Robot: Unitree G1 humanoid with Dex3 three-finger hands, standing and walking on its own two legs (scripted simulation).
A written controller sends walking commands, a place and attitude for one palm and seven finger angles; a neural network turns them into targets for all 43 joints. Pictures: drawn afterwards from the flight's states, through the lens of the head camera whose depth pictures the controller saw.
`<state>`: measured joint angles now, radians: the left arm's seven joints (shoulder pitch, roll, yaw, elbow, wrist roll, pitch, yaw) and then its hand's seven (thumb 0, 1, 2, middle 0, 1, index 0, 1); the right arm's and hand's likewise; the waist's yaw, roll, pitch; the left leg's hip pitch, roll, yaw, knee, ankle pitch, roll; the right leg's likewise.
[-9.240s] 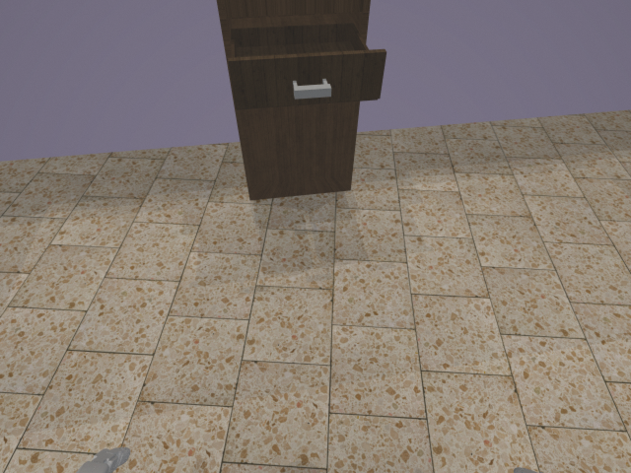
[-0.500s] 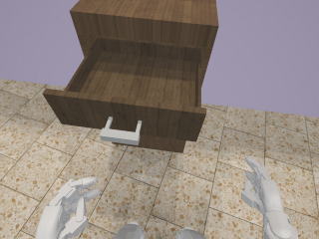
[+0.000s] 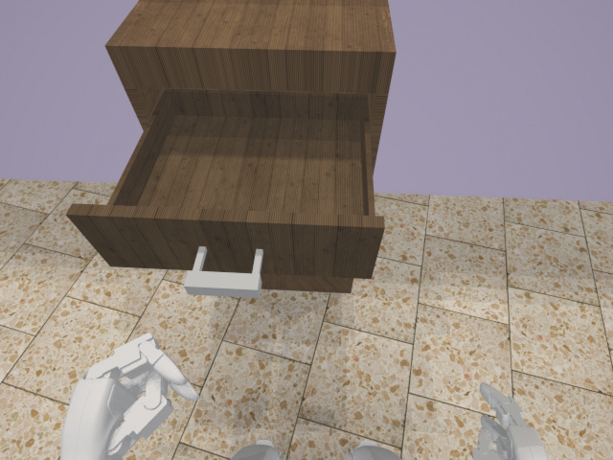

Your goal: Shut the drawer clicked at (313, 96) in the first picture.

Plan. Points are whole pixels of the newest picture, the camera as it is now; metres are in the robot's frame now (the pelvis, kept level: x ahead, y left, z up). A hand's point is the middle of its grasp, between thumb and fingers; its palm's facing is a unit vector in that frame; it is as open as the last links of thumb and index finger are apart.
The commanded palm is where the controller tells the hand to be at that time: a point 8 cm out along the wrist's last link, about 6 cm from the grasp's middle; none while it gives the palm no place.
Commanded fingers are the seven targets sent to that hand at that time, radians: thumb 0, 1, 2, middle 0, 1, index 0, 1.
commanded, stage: raise the hand and make a fist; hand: left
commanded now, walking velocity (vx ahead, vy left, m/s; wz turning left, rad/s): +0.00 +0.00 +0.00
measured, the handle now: (227, 269) +0.37 +0.13 +0.00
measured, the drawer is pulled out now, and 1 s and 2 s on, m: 0.30 0.30 0.30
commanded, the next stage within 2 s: bring the fist close to the handle in 0.90 s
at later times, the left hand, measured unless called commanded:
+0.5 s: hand (167, 394) +0.18 +0.15 +0.09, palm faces -0.06 -1.00 -0.01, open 3.2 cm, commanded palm +0.16 +0.20 +0.11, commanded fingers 0.00 0.90 0.90 -1.40 -1.60 -1.40 -1.60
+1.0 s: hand (182, 385) +0.19 +0.13 +0.11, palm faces +0.00 -1.00 +0.01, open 3.2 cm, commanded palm +0.15 +0.18 +0.10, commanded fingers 0.00 0.90 0.90 -1.40 -1.60 -1.40 -1.60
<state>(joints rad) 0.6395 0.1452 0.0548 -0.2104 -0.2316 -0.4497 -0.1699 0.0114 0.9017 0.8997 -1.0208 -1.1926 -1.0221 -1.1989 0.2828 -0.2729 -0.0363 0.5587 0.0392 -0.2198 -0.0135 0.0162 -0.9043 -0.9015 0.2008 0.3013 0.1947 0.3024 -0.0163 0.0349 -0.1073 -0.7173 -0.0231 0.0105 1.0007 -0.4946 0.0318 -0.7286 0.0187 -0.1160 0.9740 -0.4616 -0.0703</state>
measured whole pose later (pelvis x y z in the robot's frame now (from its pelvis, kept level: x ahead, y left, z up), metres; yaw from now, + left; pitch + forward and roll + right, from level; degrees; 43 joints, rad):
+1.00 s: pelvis +0.01 +0.02 +0.01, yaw +0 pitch +10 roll -2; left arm 0.72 0.12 -0.14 -0.46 -0.11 -0.29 -0.02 0.01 0.90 0.90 -1.40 -1.60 -1.40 -1.60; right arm 0.28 -0.24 0.03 0.41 0.03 -0.17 0.01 0.01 -0.90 -0.90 0.20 0.30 0.20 0.30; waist 0.00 0.06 -0.13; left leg -0.63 -0.03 0.02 0.98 -0.52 0.06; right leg -0.64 0.01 -0.10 0.94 -0.47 -0.04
